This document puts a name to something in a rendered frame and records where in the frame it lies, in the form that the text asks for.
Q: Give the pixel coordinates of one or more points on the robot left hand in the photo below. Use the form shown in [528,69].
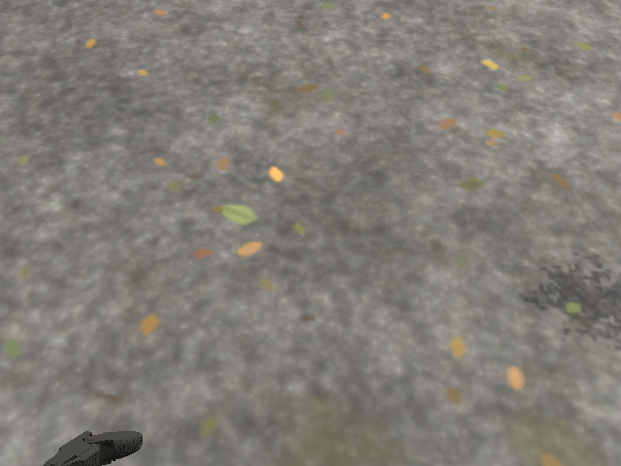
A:
[97,450]

